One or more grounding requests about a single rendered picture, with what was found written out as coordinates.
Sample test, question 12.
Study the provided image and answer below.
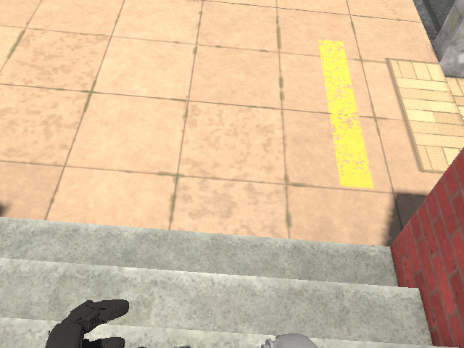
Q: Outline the right robot thigh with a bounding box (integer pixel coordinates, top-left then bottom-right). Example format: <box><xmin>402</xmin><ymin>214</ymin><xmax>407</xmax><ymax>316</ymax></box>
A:
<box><xmin>261</xmin><ymin>333</ymin><xmax>318</xmax><ymax>348</ymax></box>

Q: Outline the robot left hand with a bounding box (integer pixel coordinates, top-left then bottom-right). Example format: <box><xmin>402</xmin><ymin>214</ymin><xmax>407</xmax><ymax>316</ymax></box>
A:
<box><xmin>45</xmin><ymin>299</ymin><xmax>146</xmax><ymax>348</ymax></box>

